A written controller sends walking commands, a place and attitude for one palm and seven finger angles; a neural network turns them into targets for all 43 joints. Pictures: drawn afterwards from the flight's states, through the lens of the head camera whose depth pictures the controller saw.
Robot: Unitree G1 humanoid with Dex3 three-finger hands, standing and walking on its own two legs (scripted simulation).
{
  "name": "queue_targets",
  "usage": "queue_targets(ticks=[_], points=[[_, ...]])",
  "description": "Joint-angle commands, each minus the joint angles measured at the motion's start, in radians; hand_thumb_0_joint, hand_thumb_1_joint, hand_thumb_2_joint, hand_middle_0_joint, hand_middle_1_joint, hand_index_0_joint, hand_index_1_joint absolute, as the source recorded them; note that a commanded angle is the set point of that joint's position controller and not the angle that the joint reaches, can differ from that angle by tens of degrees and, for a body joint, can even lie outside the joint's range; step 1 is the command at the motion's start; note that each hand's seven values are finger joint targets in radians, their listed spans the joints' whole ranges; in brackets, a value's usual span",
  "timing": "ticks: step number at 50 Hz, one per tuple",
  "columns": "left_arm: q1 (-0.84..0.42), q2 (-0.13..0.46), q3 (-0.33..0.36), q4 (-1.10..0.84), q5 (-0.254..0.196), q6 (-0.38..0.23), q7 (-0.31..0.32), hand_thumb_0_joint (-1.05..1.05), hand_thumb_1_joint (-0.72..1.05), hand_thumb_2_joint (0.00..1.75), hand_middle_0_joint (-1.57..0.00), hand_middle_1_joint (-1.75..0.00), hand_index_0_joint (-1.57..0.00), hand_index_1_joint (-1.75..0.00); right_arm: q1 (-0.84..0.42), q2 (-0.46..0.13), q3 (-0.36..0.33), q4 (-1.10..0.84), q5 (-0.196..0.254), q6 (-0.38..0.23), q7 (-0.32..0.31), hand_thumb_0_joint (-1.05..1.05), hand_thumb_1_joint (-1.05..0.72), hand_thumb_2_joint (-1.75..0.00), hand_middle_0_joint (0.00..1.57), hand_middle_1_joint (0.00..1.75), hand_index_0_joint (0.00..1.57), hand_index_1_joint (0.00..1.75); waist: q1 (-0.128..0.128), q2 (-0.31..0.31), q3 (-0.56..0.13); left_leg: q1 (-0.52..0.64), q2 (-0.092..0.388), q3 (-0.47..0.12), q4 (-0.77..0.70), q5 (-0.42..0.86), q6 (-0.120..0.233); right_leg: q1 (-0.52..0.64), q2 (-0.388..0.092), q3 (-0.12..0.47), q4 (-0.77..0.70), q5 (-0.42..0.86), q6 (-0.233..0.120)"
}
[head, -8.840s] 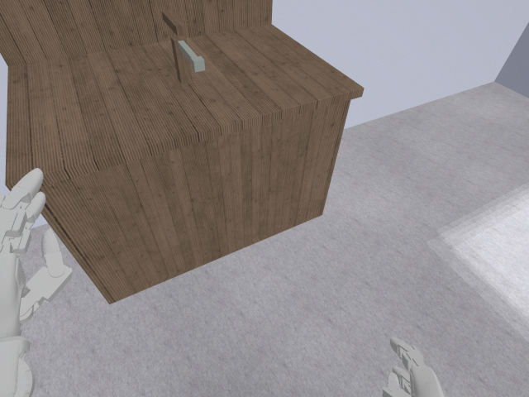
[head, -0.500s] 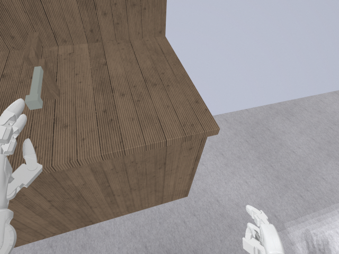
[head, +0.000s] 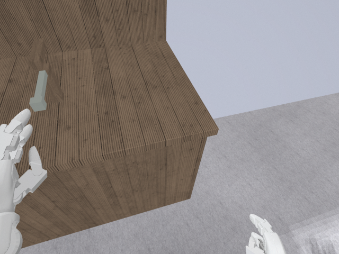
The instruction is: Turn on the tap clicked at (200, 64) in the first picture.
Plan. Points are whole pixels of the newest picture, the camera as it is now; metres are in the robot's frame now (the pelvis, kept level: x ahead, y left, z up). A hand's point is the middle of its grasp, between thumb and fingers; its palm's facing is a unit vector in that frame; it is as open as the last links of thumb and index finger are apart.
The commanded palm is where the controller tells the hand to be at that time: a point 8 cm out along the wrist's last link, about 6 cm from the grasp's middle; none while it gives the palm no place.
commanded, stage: shuffle to correct the standing spot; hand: left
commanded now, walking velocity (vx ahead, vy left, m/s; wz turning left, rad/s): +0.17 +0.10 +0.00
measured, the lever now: (38, 103) +0.43 +0.39 +0.10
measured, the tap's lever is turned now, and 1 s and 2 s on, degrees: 0 0 0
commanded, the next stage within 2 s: come to a stop and stand still in 0.48 s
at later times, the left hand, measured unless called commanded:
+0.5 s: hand (48, 146) +0.27 +0.26 +0.15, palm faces +0.40 -0.83 -0.38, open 7.4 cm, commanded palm +0.21 +0.30 +0.17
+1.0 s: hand (48, 136) +0.29 +0.27 +0.16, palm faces +0.46 -0.83 -0.32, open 7.4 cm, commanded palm +0.24 +0.30 +0.17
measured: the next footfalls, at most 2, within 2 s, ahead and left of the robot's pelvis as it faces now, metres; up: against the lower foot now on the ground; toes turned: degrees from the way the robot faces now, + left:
right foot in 0.76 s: +0.21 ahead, -0.05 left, +0.00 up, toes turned +1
left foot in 1.04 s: +0.15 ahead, +0.16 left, +0.00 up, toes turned +3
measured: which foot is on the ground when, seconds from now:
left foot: down 0.00-0.78, up 0.80-1.00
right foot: down 0.00-0.50, up 0.52-0.74, down 0.76-1.00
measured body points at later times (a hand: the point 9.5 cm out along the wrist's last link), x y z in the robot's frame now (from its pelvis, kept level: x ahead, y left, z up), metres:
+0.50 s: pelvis +0.05 +0.02 -0.03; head +0.07 +0.03 +0.42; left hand +0.24 +0.30 +0.17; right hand +0.22 -0.22 -0.11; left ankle +0.01 +0.08 -0.75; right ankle +0.00 -0.13 -0.74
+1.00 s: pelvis +0.08 +0.02 -0.01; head +0.09 +0.03 +0.43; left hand +0.26 +0.31 +0.18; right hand +0.27 -0.21 -0.09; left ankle +0.11 +0.16 -0.73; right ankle +0.17 -0.06 -0.75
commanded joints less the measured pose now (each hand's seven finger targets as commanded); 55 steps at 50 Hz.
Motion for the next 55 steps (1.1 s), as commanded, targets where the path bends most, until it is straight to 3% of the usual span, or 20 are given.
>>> queue_targets(ticks=[1,14,21,23,24,25,26,28,30,33,36,37,39,42,47,49,50,51,53,55], points=[[-0.081,0.190,0.120,-0.248,-0.006,-0.077,0.021,0.00,0.90,0.90,-0.20,-0.30,-0.20,-0.30,-0.108,-0.120,-0.058,-0.161,-0.002,-0.060,-0.013,0.00,-0.90,-0.90,0.20,0.30,0.20,0.30,-0.008,0.035,-0.106,-0.014,0.018,-0.056,-0.047,-0.155,-0.015,0.001,-0.021,0.053,-0.007,-0.129,-0.041],[-0.080,0.191,0.141,-0.270,-0.007,-0.104,0.029,0.00,0.90,0.90,-0.20,-0.30,-0.20,-0.30,-0.093,-0.123,-0.061,-0.147,0.015,-0.068,-0.002,0.00,-0.90,-0.90,0.20,0.30,0.20,0.30,-0.010,0.074,-0.120,-0.010,0.104,-0.149,0.078,0.197,0.023,-0.034,-0.023,-0.006,0.277,0.069,-0.050],[-0.055,0.228,0.192,-0.262,-0.006,-0.121,0.043,0.00,0.90,0.90,-0.20,-0.30,-0.20,-0.30,-0.103,-0.095,-0.061,-0.138,0.023,-0.037,0.018,0.00,-0.90,-0.90,0.20,0.30,0.20,0.30,0.001,-0.152,-0.110,-0.234,-0.007,0.030,0.334,-0.079,-0.026,0.148,-0.258,0.273,0.217,0.350,-0.179],[-0.075,0.233,0.201,-0.291,-0.013,-0.117,0.040,0.00,0.90,0.90,-0.20,-0.30,-0.20,-0.30,-0.094,-0.098,-0.061,-0.131,0.025,-0.025,0.013,0.00,-0.90,-0.90,0.20,0.30,0.20,0.30,-0.036,-0.020,-0.100,-0.003,0.007,-0.001,0.116,0.049,0.000,-0.033,-0.169,0.136,0.362,0.276,-0.105],[-0.077,0.218,0.190,-0.316,-0.017,-0.117,0.036,0.00,0.90,0.90,-0.20,-0.30,-0.20,-0.30,-0.091,-0.113,-0.066,-0.139,0.028,-0.025,0.009,0.00,-0.90,-0.90,0.20,0.30,0.20,0.30,-0.052,0.144,-0.120,0.159,0.085,-0.151,0.047,0.274,0.040,-0.188,-0.043,-0.004,0.547,0.200,-0.033],[-0.099,0.215,0.172,-0.365,-0.011,-0.121,0.035,0.00,0.90,0.90,-0.20,-0.30,-0.20,-0.30,-0.074,-0.110,-0.069,-0.151,0.023,-0.035,0.013,0.00,-0.90,-0.90,0.20,0.30,0.20,0.30,-0.068,0.273,-0.130,0.351,0.200,-0.343,-0.004,0.604,0.085,-0.426,0.029,-0.044,0.739,-0.183,-0.005],[-0.095,0.214,0.168,-0.362,-0.002,-0.123,0.035,0.00,0.90,0.90,-0.20,-0.30,-0.20,-0.30,-0.063,-0.105,-0.076,-0.149,0.009,-0.047,0.022,0.00,-0.90,-0.90,0.20,0.30,0.20,0.30,-0.067,0.231,-0.132,0.474,0.243,-0.405,-0.002,0.739,0.085,-0.572,0.036,-0.020,0.847,-0.386,-0.027],[-0.085,0.227,0.176,-0.395,-0.009,-0.120,0.036,0.00,0.90,0.90,-0.20,-0.30,-0.20,-0.30,-0.077,-0.107,-0.081,-0.150,0.008,-0.055,0.028,0.00,-0.90,-0.90,0.20,0.30,0.20,0.30,-0.059,0.151,-0.124,0.467,0.251,-0.338,0.020,0.645,0.120,-0.630,-0.004,-0.006,0.906,-0.360,-0.041],[-0.004,0.188,0.155,-0.331,-0.008,-0.102,0.033,0.00,0.90,0.90,-0.20,-0.30,-0.20,-0.30,-0.063,-0.109,-0.083,-0.138,0.013,-0.056,0.028,0.00,-0.90,-0.90,0.20,0.30,0.20,0.30,-0.046,0.080,-0.052,0.323,0.236,-0.291,-0.021,0.553,0.135,-0.590,-0.026,-0.017,0.792,-0.279,-0.041],[0.037,0.220,0.198,-0.330,-0.009,-0.099,0.034,0.00,0.90,0.90,-0.20,-0.30,-0.20,-0.30,-0.093,-0.094,-0.053,-0.151,0.014,-0.059,0.014,0.00,-0.90,-0.90,0.20,0.30,0.20,0.30,-0.018,0.129,-0.050,0.135,0.170,-0.087,-0.013,0.637,0.019,-0.300,-0.020,-0.075,0.464,-0.070,-0.044],[0.053,0.219,0.220,-0.296,-0.025,-0.096,0.032,0.00,0.90,0.90,-0.20,-0.30,-0.20,-0.30,-0.092,-0.097,-0.047,-0.166,0.015,-0.054,0.001,0.00,-0.90,-0.90,0.20,0.30,0.20,0.30,0.004,0.090,-0.155,-0.037,0.138,-0.056,0.197,0.604,-0.063,0.135,0.006,-0.095,0.183,0.181,-0.069],[0.042,0.227,0.232,-0.291,-0.022,-0.098,0.033,0.00,0.90,0.90,-0.20,-0.30,-0.20,-0.30,-0.099,-0.107,-0.051,-0.171,0.022,-0.054,0.001,0.00,-0.90,-0.90,0.20,0.30,0.20,0.30,0.013,0.018,-0.200,-0.156,0.095,-0.043,0.341,0.459,-0.074,0.297,-0.046,-0.022,0.167,0.369,-0.101],[0.049,0.227,0.243,-0.247,-0.039,-0.112,0.030,0.00,0.90,0.90,-0.20,-0.30,-0.20,-0.30,-0.093,-0.112,-0.067,-0.180,0.026,-0.068,0.012,0.00,-0.90,-0.90,0.20,0.30,0.20,0.30,0.000,-0.183,-0.211,-0.319,-0.033,-0.039,0.794,-0.283,-0.083,0.268,-0.378,0.418,0.108,0.724,-0.278],[-0.010,0.200,0.194,-0.268,-0.016,-0.108,0.040,0.00,0.90,0.90,-0.20,-0.30,-0.20,-0.30,-0.094,-0.102,-0.044,-0.153,0.026,-0.034,0.017,0.00,-0.90,-0.90,0.20,0.30,0.20,0.30,-0.005,-0.111,-0.099,-0.217,0.064,-0.109,0.729,-0.286,-0.068,-0.090,-0.344,0.381,-0.045,-0.019,-0.212],[-0.095,0.193,0.138,-0.327,-0.001,-0.072,0.062,0.00,0.90,0.90,-0.20,-0.30,-0.20,-0.30,-0.120,-0.080,-0.026,-0.123,-0.005,-0.036,-0.021,0.00,-0.90,-0.90,0.20,0.30,0.20,0.30,-0.002,-0.125,-0.082,0.058,-0.021,0.085,0.262,-0.180,-0.039,-0.269,-0.214,0.187,-0.158,-0.480,-0.114],[-0.106,0.181,0.116,-0.353,0.001,-0.062,0.065,0.00,0.90,0.90,-0.20,-0.30,-0.20,-0.30,-0.110,-0.082,-0.029,-0.120,-0.002,-0.043,-0.029,0.00,-0.90,-0.90,0.20,0.30,0.20,0.30,-0.013,-0.051,-0.065,0.120,-0.015,0.061,0.101,-0.150,-0.035,-0.273,-0.189,0.138,-0.105,-0.502,-0.087],[-1.059,0.902,0.629,-0.451,0.129,-0.140,0.050,0.00,0.90,0.90,-0.20,-0.30,-0.20,-0.30,-0.021,-0.085,-0.052,-0.059,-0.042,-0.137,-0.042,0.00,-0.90,-0.90,0.20,0.30,0.20,0.30,0.046,-0.157,0.075,-0.068,0.005,0.094,0.165,-0.116,-0.048,-0.295,-0.123,0.236,-0.148,-0.124,0.043],[-0.524,0.364,0.273,0.084,0.068,-0.121,0.000,0.00,0.90,0.90,-0.20,-0.30,-0.20,-0.30,-0.032,-0.019,-0.039,-0.037,-0.016,-0.135,-0.034,0.00,-0.90,-0.90,0.20,0.30,0.20,0.30,0.024,-0.143,-0.150,-0.069,-0.025,0.028,0.170,-0.087,-0.022,-0.089,-0.194,0.248,-0.037,-0.069,-0.061],[-0.269,0.124,0.074,0.032,-0.002,-0.139,-0.015,0.00,0.90,0.90,-0.20,-0.30,-0.20,-0.30,-0.050,-0.075,-0.048,-0.099,0.032,-0.144,0.006,0.00,-0.90,-0.90,0.20,0.30,0.20,0.30,0.035,0.111,-0.135,0.066,0.019,0.029,0.020,-0.098,-0.028,-0.066,-0.164,0.258,-0.045,-0.081,-0.073],[-0.241,0.165,0.060,-0.106,-0.010,-0.170,-0.007,0.00,0.90,0.90,-0.20,-0.30,-0.20,-0.30,-0.048,-0.106,-0.047,-0.128,0.028,-0.139,0.025,0.00,-0.90,-0.90,0.20,0.30,0.20,0.30,0.029,0.108,-0.120,-0.017,0.049,-0.007,-0.036,-0.203,-0.022,-0.028,-0.131,0.165,0.001,-0.256,-0.057]])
